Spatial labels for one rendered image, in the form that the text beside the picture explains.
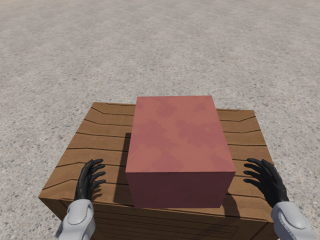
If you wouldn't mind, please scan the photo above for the robot right hand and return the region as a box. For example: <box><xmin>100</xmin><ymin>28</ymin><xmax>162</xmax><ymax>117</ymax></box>
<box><xmin>243</xmin><ymin>158</ymin><xmax>289</xmax><ymax>208</ymax></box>

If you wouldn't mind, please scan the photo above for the left robot forearm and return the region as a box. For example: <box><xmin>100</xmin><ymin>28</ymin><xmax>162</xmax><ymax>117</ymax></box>
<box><xmin>57</xmin><ymin>199</ymin><xmax>96</xmax><ymax>240</ymax></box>

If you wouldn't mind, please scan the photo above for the pedestal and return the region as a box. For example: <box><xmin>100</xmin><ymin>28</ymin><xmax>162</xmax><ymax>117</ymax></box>
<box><xmin>38</xmin><ymin>102</ymin><xmax>279</xmax><ymax>240</ymax></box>

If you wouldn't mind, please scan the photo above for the robot left hand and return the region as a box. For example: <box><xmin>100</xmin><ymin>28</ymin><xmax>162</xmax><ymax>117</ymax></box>
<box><xmin>74</xmin><ymin>159</ymin><xmax>106</xmax><ymax>201</ymax></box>

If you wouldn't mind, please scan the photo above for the right robot forearm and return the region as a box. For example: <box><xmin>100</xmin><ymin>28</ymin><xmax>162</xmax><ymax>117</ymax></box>
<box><xmin>271</xmin><ymin>201</ymin><xmax>317</xmax><ymax>240</ymax></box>

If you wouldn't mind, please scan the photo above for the carton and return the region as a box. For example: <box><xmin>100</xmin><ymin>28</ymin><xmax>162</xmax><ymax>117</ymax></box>
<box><xmin>125</xmin><ymin>95</ymin><xmax>236</xmax><ymax>209</ymax></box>

